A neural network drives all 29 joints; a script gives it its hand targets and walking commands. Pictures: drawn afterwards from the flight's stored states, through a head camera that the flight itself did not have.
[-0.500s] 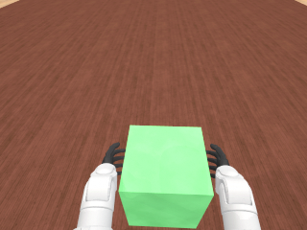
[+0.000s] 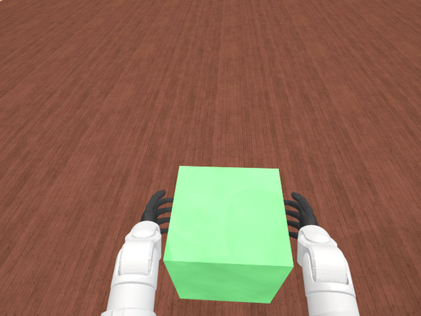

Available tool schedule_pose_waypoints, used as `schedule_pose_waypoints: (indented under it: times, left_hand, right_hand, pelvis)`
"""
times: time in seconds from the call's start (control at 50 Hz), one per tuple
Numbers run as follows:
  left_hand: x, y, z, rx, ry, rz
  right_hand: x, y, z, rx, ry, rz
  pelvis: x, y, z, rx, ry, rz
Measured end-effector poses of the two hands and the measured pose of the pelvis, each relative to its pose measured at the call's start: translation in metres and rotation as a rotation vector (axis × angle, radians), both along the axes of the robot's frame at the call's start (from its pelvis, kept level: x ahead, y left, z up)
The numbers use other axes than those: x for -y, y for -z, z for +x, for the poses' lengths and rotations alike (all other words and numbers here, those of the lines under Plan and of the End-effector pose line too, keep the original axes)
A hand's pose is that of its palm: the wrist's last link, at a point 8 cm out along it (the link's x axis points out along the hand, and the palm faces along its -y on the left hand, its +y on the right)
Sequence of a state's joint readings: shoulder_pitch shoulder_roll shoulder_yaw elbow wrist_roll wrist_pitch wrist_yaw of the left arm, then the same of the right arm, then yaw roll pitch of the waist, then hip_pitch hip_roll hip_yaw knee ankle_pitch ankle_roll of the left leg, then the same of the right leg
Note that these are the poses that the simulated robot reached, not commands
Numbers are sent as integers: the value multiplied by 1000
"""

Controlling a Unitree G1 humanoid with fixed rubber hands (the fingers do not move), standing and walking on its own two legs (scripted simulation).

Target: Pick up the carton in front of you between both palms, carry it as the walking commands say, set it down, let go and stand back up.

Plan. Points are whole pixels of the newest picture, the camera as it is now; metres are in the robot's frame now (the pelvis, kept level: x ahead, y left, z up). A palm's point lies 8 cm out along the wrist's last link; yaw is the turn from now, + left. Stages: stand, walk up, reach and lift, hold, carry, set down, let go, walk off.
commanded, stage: hold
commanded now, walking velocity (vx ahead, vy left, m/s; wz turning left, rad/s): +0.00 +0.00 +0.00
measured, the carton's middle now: (226, 237) +0.31 +0.00 -0.06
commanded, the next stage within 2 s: set down in 0.90 s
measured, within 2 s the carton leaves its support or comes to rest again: neither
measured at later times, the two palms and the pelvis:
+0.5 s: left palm (143, 239) +0.25 +0.15 +0.05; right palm (304, 224) +0.29 -0.15 +0.04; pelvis -0.02 -0.04 +0.00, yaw +7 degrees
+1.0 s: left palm (142, 229) +0.27 +0.16 +0.05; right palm (297, 212) +0.31 -0.14 +0.04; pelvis +0.00 -0.03 +0.01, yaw +8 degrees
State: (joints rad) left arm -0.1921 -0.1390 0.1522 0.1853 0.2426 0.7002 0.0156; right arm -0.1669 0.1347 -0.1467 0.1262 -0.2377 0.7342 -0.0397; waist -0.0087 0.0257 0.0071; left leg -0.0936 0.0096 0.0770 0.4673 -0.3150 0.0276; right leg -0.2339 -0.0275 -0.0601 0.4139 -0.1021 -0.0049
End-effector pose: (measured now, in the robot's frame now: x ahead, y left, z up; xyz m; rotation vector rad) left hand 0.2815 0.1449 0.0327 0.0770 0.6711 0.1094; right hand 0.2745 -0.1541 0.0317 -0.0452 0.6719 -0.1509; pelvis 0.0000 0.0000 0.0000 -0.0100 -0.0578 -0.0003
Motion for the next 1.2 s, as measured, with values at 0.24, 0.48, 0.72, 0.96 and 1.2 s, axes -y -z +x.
schedule_pose_waypoints:
  times: [0.24,0.48,0.72,0.96,1.2]
  left_hand:
    - [-18,-7,-30,7,-116,3]
    - [-5,-13,-33,14,-151,3]
    - [1,-16,-25,10,-171,-1]
    - [-8,-14,-14,-3,-169,-3]
    - [-12,11,19,-39,-168,-20]
  right_hand:
    - [-19,-5,4,9,-112,5]
    - [-6,-9,10,18,-140,30]
    - [0,-13,23,15,-156,45]
    - [-10,-12,34,5,-156,30]
    - [-16,16,60,-29,-93,49]
  pelvis:
    - [12,-3,-14,72,-85,10]
    - [33,-2,-18,78,-124,17]
    - [45,-3,-8,70,-143,16]
    - [36,-5,3,47,-140,8]
    - [17,2,-2,-15,-122,7]
